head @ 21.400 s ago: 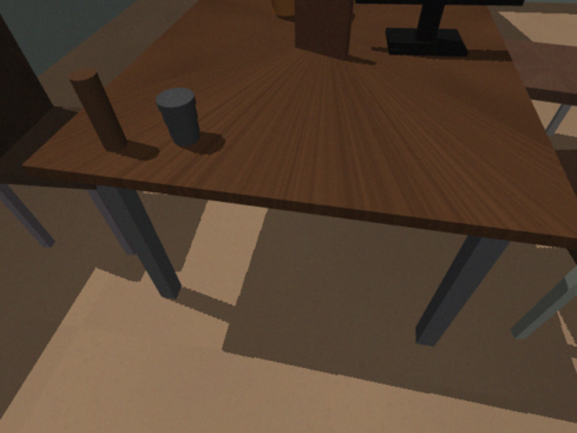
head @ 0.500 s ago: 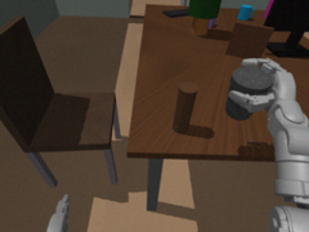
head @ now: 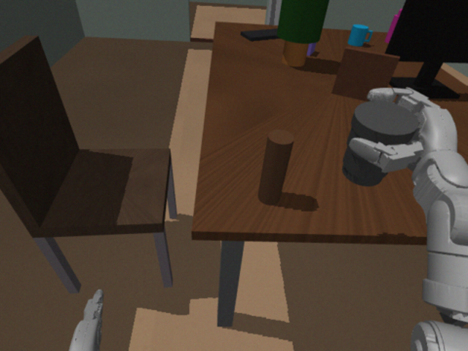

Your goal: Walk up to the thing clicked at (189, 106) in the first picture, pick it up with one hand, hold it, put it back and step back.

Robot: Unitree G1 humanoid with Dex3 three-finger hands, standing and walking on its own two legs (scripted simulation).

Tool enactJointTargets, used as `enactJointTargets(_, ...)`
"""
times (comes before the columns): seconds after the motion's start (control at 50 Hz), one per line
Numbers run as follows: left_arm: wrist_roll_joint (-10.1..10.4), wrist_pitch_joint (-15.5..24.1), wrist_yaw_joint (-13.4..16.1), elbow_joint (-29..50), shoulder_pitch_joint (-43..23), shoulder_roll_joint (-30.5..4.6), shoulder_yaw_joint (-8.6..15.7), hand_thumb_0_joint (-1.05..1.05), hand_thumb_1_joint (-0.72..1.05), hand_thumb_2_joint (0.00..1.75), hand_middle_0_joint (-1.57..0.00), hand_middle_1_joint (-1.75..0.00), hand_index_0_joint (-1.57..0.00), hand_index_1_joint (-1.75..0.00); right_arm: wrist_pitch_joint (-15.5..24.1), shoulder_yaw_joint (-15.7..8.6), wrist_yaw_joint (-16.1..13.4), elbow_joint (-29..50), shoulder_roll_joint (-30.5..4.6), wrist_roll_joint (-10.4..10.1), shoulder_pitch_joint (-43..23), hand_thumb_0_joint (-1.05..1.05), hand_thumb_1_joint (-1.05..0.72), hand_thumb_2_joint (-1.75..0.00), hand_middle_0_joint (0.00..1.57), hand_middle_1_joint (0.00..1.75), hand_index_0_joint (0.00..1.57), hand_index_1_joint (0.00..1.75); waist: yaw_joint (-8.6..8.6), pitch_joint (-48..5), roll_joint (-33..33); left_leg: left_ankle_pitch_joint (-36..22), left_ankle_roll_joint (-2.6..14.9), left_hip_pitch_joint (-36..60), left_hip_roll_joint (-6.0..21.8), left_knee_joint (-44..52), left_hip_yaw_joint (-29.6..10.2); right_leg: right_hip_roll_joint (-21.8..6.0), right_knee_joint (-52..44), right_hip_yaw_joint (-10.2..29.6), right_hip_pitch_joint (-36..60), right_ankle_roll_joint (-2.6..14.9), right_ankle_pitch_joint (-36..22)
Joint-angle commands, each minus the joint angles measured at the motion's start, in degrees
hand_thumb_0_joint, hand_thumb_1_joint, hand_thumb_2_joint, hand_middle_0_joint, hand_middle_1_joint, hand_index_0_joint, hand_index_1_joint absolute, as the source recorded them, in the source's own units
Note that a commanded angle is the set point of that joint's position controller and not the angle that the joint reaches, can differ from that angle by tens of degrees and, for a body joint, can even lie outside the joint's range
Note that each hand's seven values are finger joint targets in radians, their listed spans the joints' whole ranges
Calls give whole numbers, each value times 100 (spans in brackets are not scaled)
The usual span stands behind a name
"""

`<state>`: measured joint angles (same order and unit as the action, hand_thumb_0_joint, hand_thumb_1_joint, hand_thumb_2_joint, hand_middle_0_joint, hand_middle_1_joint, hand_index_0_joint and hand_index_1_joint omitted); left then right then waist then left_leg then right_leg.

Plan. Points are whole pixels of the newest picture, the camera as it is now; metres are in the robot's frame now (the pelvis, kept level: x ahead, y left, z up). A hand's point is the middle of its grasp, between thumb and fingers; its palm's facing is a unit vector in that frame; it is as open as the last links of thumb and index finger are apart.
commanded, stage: hold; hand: right
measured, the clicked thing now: (372, 147) +0.36 -0.17 +0.23
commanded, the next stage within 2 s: none
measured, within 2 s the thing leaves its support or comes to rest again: neither
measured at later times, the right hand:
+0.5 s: hand (395, 128) +0.35 -0.18 +0.27, palm faces +0.16 +0.99 -0.02, open 11.0 cm
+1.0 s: hand (391, 131) +0.35 -0.18 +0.27, palm faces +0.15 +0.99 -0.02, open 11.0 cm
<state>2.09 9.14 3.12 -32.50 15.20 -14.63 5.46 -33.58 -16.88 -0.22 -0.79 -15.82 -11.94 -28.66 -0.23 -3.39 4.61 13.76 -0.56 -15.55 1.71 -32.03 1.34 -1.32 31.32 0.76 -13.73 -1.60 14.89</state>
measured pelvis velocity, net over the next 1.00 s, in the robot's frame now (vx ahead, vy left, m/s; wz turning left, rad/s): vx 0.01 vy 0.00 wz -0.01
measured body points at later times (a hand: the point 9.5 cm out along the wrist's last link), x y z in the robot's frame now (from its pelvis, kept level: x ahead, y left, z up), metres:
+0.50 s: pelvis +0.01 -0.01 +0.00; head -0.04 +0.03 +0.45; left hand +0.18 +0.25 -0.07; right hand +0.34 -0.23 +0.27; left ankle +0.04 +0.12 -0.73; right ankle +0.02 -0.14 -0.73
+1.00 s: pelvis +0.01 +0.00 +0.00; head -0.03 +0.03 +0.45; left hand +0.19 +0.25 -0.08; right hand +0.34 -0.23 +0.27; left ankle +0.04 +0.12 -0.73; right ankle +0.02 -0.14 -0.73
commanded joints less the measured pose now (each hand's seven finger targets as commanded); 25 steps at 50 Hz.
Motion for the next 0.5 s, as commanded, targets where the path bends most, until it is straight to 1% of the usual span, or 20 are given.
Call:
enactJointTargets(0.0,-10,430,45,1006,-888,-576,135,0,-55,6,-4,-4,-3,-5,396,-307,-38,1728,-1220,-39,-2985,0,-16,-126,126,140,130,140,-74,-1342,-408,-315,-29,306,-120,635,218,212,-500,-122,381,227,-343)
enactJointTargets(0.02,-1,438,31,999,-921,-531,33,0,-55,6,-4,-5,-3,-5,354,-372,-46,1562,-1284,-33,-2859,0,-18,-128,127,141,131,141,-119,-1218,-442,-285,-30,290,-121,640,211,221,-505,-136,313,222,-319)
enactJointTargets(0.04,-2,414,48,828,-777,-497,80,0,-55,6,-4,-4,-3,-5,327,-324,-22,1653,-1224,-52,-2890,0,-18,-127,126,140,130,140,-65,-1199,-389,-312,-21,266,-102,651,195,220,-495,-138,375,228,-342)
enactJointTargets(0.06,9,433,71,954,-884,-773,290,0,-54,5,-4,-5,-4,-5,265,-512,-37,1310,-1393,-49,-2623,0,-14,-128,126,141,130,141,-49,-1148,-523,-360,-36,269,-122,650,218,212,-514,-124,378,231,-375)
enactJointTargets(0.08,0,431,75,919,-876,-895,401,0,-54,5,-4,-5,-4,-5,245,-507,-41,1452,-1435,-37,-2688,0,-12,-128,125,142,130,142,-59,-1282,-484,-471,-24,303,-125,621,243,207,-506,-104,439,218,-490)
enactJointTargets(0.12,-14,440,76,818,-774,-740,313,0,-54,5,-4,-5,-4,-5,243,-360,-27,1809,-1275,-56,-3013,0,-15,-127,125,140,130,140,-21,-1290,-450,-566,-28,282,-111,610,237,219,-446,-132,510,225,-587)
enactJointTargets(0.14,9,469,61,905,-870,-686,225,0,-54,5,-4,-5,-4,-5,196,-443,-31,1663,-1280,-84,-2820,0,-13,-127,124,140,129,140,-83,-1184,-537,-489,-31,278,-129,612,252,208,-473,-123,432,219,-541)
enactJointTargets(0.16,13,448,45,807,-789,-483,69,0,-55,5,-4,-5,-4,-5,191,-282,-3,1917,-1181,-76,-2952,0,-13,-126,123,138,128,138,-64,-1215,-396,-433,-17,239,-115,624,240,219,-490,-122,439,218,-480)
enactJointTargets(0.22,17,479,75,881,-906,-819,362,0,-54,5,-4,-5,-4,-5,37,-507,-12,1462,-1369,-82,-2555,0,-11,-126,122,138,127,138,-25,-1084,-623,-376,-51,229,-118,676,252,221,-496,-108,417,243,-409)
enactJointTargets(0.24,11,498,46,779,-873,-709,229,0,-55,5,-4,-5,-4,-5,-8,-389,7,1633,-1202,-91,-2597,0,-12,-125,122,138,127,138,-54,-1097,-541,-434,-47,225,-116,664,241,222,-490,-126,439,235,-476)
enactJointTargets(0.3,14,463,16,558,-807,-513,94,0,-54,5,-4,-5,-4,-5,-22,-427,34,1993,-1283,-109,-2908,0,-13,-127,124,139,128,139,-112,-1229,-320,-595,-9,290,-107,598,242,224,-467,-111,454,209,-677)
enactJointTargets(0.32,24,475,12,660,-833,-460,17,0,-54,5,-4,-5,-4,-5,-73,-462,38,1775,-1286,-101,-2692,0,-15,-127,124,140,129,140,-133,-1181,-385,-625,-13,327,-118,599,260,215,-458,-96,449,214,-727)
enactJointTargets(0.34,28,528,6,895,-1081,-574,63,0,-54,5,-4,-5,-4,-5,-130,-505,51,1700,-1295,-109,-2509,0,-14,-127,124,139,128,139,-150,-1146,-493,-583,-28,333,-124,600,270,215,-474,-94,383,212,-675)
enactJointTargets(0.36,16,513,9,687,-993,-668,218,0,-54,5,-4,-5,-4,-5,-142,-486,47,1807,-1278,-114,-2487,0,-14,-128,125,140,129,140,-116,-1161,-461,-539,-23,338,-131,613,283,206,-519,-87,397,208,-619)
enactJointTargets(0.38,16,489,-6,579,-862,-616,145,0,-54,4,-4,-5,-4,-5,-131,-440,49,2059,-1298,-115,-2756,0,-13,-128,124,140,129,140,-88,-1124,-316,-489,-6,251,-130,614,270,206,-521,-99,419,203,-572)
enactJointTargets(0.4,12,521,-12,797,-995,-544,10,0,-55,5,-4,-5,-4,-5,-143,-465,51,1896,-1255,-103,-2565,0,-16,-127,124,140,129,140,-127,-1194,-422,-477,-7,313,-134,617,271,206,-521,-94,428,205,-592)
enactJointTargets(0.42,13,516,1,736,-899,-611,135,0,-55,5,-4,-5,-4,-5,-118,-393,59,2296,-1233,-125,-2828,0,-14,-128,124,140,129,140,-89,-1267,-351,-469,5,304,-120,632,262,212,-516,-95,500,209,-581)
enactJointTargets(0.44,27,542,36,846,-1001,-798,283,0,-55,5,-4,-5,-4,-5,-144,-495,41,2150,-1328,-149,-2752,0,-15,-128,124,140,129,140,-48,-1249,-446,-435,-7,274,-133,635,260,205,-526,-89,526,214,-541)
enactJointTargets(0.46,29,520,30,616,-884,-828,307,0,-55,5,-4,-5,-4,-5,-191,-535,27,1969,-1351,-144,-2486,0,-14,-129,124,141,129,141,-89,-1155,-503,-510,5,271,-147,617,282,190,-532,-64,494,202,-647)
enactJointTargets(0.48,30,551,12,805,-979,-728,195,0,-54,5,-4,-5,-4,-5,-199,-454,48,2050,-1245,-161,-2522,0,-12,-128,124,141,129,141,-96,-1124,-419,-508,5,281,-147,609,295,188,-540,-54,468,191,-641)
